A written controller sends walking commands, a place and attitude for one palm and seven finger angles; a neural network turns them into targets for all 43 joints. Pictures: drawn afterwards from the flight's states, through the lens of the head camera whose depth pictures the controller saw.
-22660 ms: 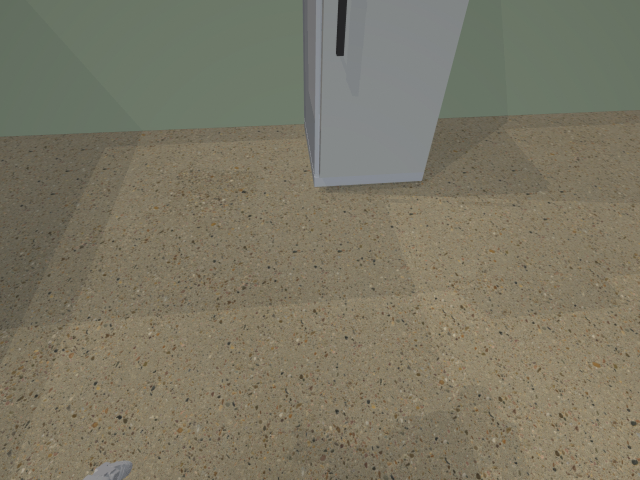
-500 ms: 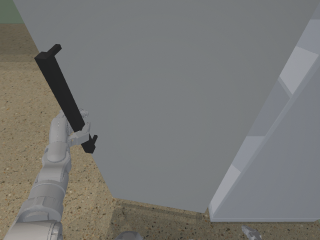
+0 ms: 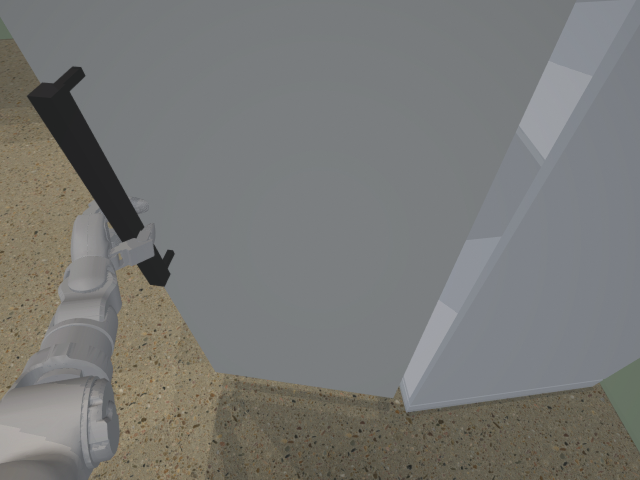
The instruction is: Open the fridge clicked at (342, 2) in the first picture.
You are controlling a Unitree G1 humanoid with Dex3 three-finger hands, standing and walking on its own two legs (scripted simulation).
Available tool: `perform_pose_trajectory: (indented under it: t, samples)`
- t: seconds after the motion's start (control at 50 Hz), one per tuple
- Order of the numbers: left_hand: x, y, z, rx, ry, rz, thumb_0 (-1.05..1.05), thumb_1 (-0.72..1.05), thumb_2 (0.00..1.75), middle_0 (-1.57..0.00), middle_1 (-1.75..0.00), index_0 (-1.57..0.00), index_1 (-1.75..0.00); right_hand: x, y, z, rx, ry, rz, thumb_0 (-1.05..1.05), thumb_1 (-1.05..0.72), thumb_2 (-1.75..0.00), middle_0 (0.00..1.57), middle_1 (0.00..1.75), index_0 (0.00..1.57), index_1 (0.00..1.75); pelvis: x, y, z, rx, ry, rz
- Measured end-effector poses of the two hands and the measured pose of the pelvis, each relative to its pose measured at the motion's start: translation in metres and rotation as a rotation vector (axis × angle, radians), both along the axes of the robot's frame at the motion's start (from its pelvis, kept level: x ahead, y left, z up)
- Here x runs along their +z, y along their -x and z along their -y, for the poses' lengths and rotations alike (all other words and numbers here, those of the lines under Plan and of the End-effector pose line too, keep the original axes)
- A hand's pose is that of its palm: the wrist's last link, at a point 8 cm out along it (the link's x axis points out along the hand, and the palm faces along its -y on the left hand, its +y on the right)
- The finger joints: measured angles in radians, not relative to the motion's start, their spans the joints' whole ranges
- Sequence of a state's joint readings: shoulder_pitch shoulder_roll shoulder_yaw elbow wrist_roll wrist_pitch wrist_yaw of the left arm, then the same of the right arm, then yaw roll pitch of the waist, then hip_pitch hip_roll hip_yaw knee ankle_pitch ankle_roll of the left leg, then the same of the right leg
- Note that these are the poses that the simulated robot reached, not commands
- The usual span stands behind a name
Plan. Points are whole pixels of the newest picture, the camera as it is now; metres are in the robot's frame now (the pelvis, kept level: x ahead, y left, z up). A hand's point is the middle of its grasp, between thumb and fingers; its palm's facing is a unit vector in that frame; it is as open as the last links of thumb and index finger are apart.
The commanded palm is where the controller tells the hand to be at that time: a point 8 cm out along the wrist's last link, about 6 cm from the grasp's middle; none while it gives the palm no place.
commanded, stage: loosen the grip on the handle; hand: left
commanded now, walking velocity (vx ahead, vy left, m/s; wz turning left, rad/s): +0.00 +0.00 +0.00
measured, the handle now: (125, 197) +0.45 +0.27 +0.10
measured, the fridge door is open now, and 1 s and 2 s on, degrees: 74 72 72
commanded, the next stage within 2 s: slip the hand off the handle in 0.60 s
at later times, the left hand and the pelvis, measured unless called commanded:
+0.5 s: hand (124, 260) +0.41 +0.30 +0.01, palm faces +0.35 -0.90 -0.25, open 13.3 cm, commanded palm +0.38 +0.32 +0.04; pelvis +0.00 +0.01 -0.01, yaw -1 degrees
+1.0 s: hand (87, 250) +0.42 +0.35 +0.02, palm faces +0.36 -0.90 -0.24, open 14.5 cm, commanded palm +0.39 +0.38 +0.03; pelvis +0.02 +0.02 -0.02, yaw -1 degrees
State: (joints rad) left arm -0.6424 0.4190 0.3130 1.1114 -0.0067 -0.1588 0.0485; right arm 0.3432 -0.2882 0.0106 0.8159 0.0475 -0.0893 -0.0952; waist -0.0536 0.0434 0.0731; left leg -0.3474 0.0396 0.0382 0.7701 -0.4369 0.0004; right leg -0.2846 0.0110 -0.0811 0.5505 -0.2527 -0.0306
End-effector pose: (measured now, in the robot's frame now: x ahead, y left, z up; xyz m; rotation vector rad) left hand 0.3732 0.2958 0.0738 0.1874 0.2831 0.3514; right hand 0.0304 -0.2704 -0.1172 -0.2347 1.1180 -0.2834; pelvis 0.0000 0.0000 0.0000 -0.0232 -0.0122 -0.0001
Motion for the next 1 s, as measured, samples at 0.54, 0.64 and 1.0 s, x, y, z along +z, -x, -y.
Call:
perform_pose_trajectory:
  t: [0.54,0.64,1.0]
  samples:
    - [-0.042,-0.002,-0.045,0.053,-0.015,-0.031,0.0,-0.47,0.23,-0.34,-1.26,-0.34,-1.26,0.011,-0.039,-0.019,0.091,0.016,0.078,0.01,-0.91,-0.9,0.21,0.3,0.2,0.3,-0.015,0.0,-0.013,-0.019,-0.009,-0.2]
    - [-0.032,-0.014,-0.044,0.007,-0.02,0.029,-0.01,-0.52,0.21,-0.29,-1.2,-0.29,-1.2,0.001,-0.03,-0.027,0.079,-0.002,0.021,0.01,-0.91,-0.9,0.21,0.3,0.2,0.3,-0.017,-0.008,-0.018,-0.012,0.002,-0.213]
    - [-0.034,-0.009,-0.094,0.05,-0.012,-0.001,-0.01,-0.54,0.2,-0.26,-1.15,-0.27,-1.17,0.004,-0.034,-0.021,0.05,0.031,-0.028,0.01,-0.91,-0.9,0.21,0.3,0.2,0.3,-0.02,-0.021,-0.023,-0.02,0.012,-0.25]
